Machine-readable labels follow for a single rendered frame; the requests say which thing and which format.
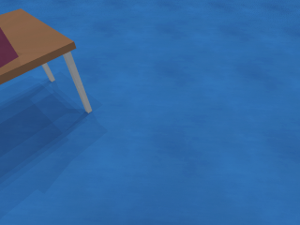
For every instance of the table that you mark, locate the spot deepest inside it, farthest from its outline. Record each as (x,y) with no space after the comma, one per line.
(36,44)

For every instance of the carton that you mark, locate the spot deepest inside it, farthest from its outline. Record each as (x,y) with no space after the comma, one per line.
(7,53)

